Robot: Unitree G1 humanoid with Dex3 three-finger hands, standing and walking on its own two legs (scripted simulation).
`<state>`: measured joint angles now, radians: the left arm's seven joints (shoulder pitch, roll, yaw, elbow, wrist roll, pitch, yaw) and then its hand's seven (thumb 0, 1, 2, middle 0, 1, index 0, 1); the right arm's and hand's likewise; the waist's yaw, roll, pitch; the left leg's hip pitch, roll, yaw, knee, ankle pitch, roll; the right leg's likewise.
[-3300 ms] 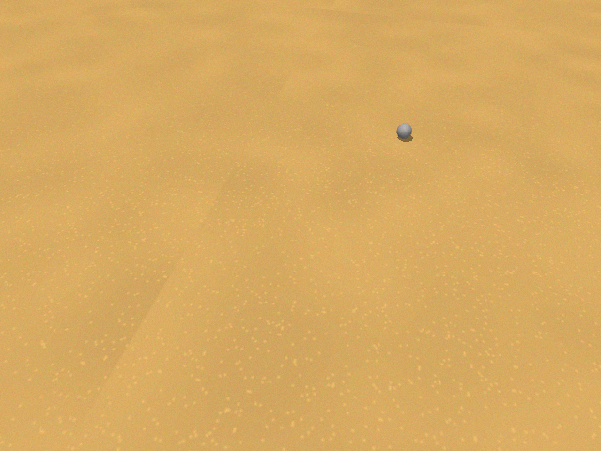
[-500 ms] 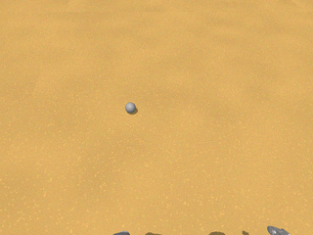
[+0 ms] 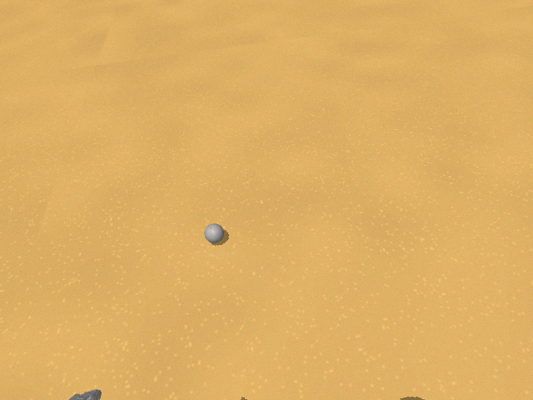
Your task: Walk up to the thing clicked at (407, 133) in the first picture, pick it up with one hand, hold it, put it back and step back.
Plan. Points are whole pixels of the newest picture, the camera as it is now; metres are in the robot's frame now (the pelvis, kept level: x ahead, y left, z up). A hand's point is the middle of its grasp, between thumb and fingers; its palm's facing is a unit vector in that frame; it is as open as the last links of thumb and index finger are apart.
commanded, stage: walk up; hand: left
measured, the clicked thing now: (214, 233) +0.92 +0.31 -0.72
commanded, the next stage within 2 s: none
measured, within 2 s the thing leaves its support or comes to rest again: neither
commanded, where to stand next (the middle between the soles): +0.56 +0.06 m, yaw +1 degrees
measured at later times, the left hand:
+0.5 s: hand (101, 365) +0.23 +0.32 -0.15, palm faces -0.04 -0.94 -0.34, open 7.4 cm
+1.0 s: hand (140, 263) +0.41 +0.29 -0.11, palm faces -0.01 -0.91 -0.42, open 7.4 cm
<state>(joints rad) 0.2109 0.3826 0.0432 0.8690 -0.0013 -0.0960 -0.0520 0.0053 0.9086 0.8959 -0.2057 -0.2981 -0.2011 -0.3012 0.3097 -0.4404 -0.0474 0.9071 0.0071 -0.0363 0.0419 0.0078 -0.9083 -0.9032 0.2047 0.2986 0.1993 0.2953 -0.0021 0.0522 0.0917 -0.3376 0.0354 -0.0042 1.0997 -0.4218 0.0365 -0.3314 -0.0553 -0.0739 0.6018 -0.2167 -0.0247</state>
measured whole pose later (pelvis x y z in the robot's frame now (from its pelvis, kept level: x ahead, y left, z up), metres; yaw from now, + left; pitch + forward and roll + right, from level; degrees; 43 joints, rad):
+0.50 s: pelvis +0.19 +0.05 +0.01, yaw +0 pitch -3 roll +1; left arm 0.31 0.44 0.04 0.93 0.00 -0.05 -0.04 0.01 0.91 0.90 -0.20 -0.30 -0.20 -0.30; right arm 0.29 -0.39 -0.05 0.86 -0.01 -0.08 0.05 0.00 -0.91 -0.90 0.21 0.30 0.20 0.30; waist 0.00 -0.07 0.08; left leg -0.25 0.03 0.12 0.53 -0.23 0.03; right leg -0.46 -0.07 0.01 1.02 -0.34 -0.03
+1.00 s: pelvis +0.35 +0.01 +0.01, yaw +0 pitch -3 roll +0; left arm 0.30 0.39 0.03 0.86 0.01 -0.09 -0.04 0.01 0.90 0.90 -0.21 -0.30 -0.20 -0.30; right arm 0.27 -0.43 -0.06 0.88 -0.02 -0.02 0.07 0.00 -0.91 -0.90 0.20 0.30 0.20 0.30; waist 0.02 0.06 0.09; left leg -0.48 0.08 0.02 0.86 -0.32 0.01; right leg -0.23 -0.04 -0.07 0.51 -0.24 -0.02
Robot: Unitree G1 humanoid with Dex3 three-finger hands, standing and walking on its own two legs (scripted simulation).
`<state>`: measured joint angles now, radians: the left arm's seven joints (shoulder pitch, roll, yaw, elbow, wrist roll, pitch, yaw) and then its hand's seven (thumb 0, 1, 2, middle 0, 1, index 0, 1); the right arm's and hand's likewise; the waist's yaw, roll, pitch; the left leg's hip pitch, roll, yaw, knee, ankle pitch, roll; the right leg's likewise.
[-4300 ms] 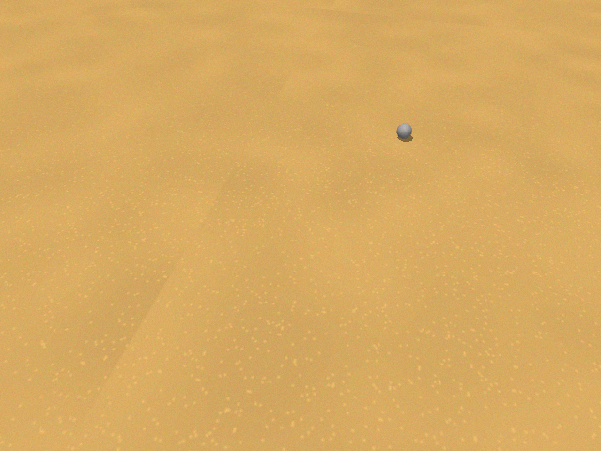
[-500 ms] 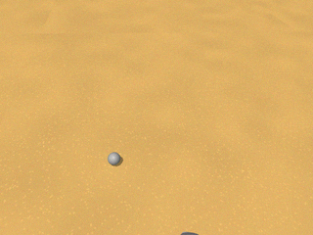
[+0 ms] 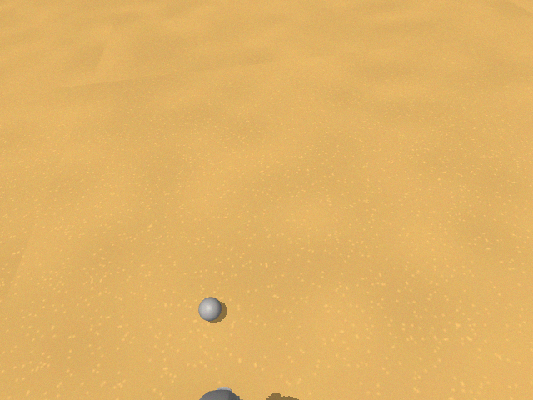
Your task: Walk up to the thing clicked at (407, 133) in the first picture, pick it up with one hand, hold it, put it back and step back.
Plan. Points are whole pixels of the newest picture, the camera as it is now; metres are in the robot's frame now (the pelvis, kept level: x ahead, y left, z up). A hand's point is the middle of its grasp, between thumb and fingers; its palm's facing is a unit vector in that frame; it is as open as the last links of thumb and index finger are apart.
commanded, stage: walk up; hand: left
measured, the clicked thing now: (209, 308) +0.56 +0.29 -0.73
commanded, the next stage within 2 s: stand in 1.78 s
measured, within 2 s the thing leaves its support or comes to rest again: neither
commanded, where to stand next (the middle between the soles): +0.21 +0.04 m, yaw +0 degrees
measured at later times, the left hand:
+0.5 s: hand out of the picture +0.16 +0.31 -0.17, palm faces -0.04 -0.92 -0.40, open 7.4 cm
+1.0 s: hand (133, 349) +0.25 +0.28 -0.14, palm faces -0.02 -0.95 -0.32, open 7.4 cm
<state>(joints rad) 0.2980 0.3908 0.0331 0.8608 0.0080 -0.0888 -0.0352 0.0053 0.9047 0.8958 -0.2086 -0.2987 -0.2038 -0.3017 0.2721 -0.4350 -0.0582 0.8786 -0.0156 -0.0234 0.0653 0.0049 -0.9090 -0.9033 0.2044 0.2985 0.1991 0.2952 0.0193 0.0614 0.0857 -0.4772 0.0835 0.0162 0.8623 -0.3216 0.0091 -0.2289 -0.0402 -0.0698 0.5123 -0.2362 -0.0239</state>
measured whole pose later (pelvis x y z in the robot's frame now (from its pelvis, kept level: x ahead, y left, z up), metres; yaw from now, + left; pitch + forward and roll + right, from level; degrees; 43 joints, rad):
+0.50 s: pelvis +0.10 +0.03 -0.02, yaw -1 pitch -3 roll -1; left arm 0.23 0.40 0.03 0.97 0.01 -0.03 0.00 0.01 0.91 0.90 -0.21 -0.30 -0.20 -0.30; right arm 0.20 -0.39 -0.02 0.90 0.01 -0.01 0.01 0.00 -0.90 -0.90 0.21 0.30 0.20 0.30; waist 0.00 0.01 0.12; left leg -0.35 0.07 0.06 0.74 -0.34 0.00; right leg -0.36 -0.03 -0.04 0.69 -0.26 0.00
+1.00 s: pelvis +0.13 +0.03 +0.01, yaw +0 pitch -3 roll +0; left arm 0.02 0.35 -0.01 1.13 -0.01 -0.01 -0.01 0.01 0.91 0.90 -0.21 -0.30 -0.20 -0.30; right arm 0.07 -0.37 0.01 1.16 0.00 -0.02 0.01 0.00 -0.91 -0.90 0.21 0.30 0.20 0.30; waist -0.01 -0.01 0.06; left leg -0.16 0.03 0.05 0.39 -0.19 -0.01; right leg -0.19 -0.04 -0.04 0.39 -0.16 0.01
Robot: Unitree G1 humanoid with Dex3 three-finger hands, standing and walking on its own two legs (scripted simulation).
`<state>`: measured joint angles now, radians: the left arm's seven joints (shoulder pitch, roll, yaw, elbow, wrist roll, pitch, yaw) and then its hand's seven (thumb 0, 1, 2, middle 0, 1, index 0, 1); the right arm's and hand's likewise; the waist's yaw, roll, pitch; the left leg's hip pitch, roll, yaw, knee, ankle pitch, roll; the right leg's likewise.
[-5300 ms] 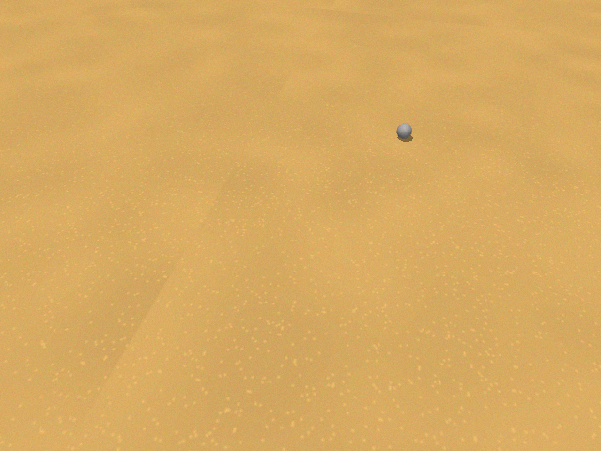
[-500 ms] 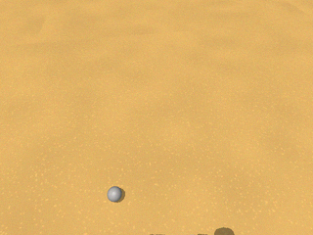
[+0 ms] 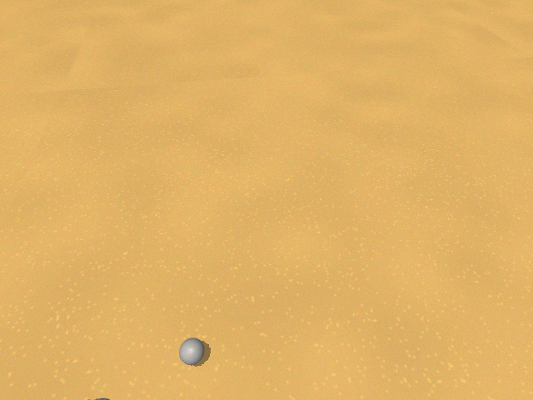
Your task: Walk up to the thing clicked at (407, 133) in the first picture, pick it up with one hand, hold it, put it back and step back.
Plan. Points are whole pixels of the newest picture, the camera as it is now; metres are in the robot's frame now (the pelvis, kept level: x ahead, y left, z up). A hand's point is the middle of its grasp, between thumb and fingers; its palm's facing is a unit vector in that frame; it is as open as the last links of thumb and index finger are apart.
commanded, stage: walk up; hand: left
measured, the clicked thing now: (191, 351) +0.43 +0.26 -0.74
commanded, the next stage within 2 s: stand in 0.78 s
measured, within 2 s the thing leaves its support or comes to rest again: neither
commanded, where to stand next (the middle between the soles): +0.08 +0.01 m, yaw +1 degrees
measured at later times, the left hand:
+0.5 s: hand out of the picture +0.08 +0.25 -0.16, palm faces +0.00 -0.95 -0.32, open 7.4 cm
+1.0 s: hand out of the picture +0.10 +0.25 -0.15, palm faces -0.01 -0.94 -0.33, open 7.4 cm
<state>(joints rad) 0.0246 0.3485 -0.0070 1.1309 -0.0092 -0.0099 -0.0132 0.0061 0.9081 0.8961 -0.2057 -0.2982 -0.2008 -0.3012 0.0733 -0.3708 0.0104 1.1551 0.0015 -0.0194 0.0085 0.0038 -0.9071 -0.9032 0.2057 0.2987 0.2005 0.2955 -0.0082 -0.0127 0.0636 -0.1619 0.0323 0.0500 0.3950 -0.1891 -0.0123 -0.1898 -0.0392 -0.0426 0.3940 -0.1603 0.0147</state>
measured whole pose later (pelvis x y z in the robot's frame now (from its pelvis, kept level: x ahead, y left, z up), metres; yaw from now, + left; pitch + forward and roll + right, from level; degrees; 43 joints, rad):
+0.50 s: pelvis +0.01 +0.00 +0.00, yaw +0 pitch -2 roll +0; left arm 0.08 0.34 0.01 1.19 0.00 0.00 -0.01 0.01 0.91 0.90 -0.20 -0.30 -0.20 -0.30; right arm 0.06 -0.35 0.00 1.18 0.00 -0.01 0.01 0.00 -0.91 -0.90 0.21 0.30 0.20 0.30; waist 0.01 0.00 0.06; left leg -0.12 0.03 0.04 0.32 -0.17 -0.01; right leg -0.14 -0.04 -0.05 0.31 -0.14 0.02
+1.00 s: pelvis +0.02 +0.00 +0.01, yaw +1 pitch -2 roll +0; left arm 0.08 0.35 0.00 1.15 0.01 -0.01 -0.01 0.01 0.91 0.90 -0.21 -0.30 -0.20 -0.30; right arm 0.09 -0.35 0.00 1.16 -0.01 -0.01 0.01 0.00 -0.91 -0.90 0.21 0.30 0.20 0.30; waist -0.01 0.00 0.04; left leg -0.11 0.03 0.04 0.31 -0.17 -0.01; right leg -0.13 -0.04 -0.06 0.31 -0.15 0.02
